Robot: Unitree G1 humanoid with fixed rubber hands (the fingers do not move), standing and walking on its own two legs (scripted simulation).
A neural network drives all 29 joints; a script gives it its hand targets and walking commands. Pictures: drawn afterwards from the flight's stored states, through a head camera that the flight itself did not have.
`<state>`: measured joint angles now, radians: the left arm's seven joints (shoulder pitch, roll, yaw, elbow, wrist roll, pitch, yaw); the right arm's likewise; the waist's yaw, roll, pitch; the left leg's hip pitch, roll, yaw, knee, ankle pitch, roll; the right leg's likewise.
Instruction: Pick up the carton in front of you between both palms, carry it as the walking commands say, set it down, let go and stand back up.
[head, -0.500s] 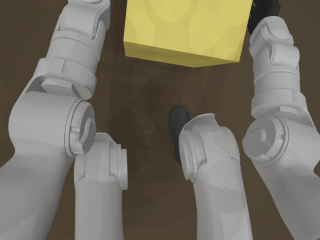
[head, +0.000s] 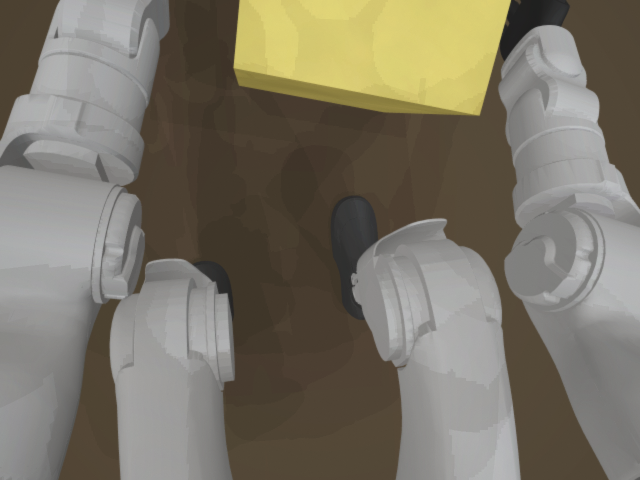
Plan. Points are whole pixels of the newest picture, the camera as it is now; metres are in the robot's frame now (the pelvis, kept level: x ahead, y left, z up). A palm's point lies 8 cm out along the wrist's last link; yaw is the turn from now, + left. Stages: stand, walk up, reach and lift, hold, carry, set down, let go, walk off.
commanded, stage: set down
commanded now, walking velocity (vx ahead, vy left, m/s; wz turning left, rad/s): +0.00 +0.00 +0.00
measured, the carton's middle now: out of the picture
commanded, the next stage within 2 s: let go in 1.16 s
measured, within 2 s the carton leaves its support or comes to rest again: neither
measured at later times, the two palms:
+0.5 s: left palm out of the picture +0.61 +0.04 -0.06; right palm out of the picture +0.49 -0.31 -0.07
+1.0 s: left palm out of the picture +0.62 +0.05 +0.08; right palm out of the picture +0.49 -0.32 +0.08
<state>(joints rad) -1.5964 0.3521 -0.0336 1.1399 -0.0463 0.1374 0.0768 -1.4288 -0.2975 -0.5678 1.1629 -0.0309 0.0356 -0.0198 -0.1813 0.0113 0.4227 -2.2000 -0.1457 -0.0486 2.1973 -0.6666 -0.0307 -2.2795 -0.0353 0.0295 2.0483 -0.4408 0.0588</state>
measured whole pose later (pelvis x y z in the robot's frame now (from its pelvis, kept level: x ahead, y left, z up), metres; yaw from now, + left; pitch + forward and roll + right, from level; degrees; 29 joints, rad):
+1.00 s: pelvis +0.03 -0.01 +0.17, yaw +0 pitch +49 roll +1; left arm -1.36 0.35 0.10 0.94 0.01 0.29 0.04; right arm -1.10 -0.23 -0.43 0.72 0.07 0.24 -0.04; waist -0.19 0.05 -0.03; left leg -1.85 -0.08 -0.05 1.53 -0.53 -0.02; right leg -1.94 0.00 0.03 1.42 -0.33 0.02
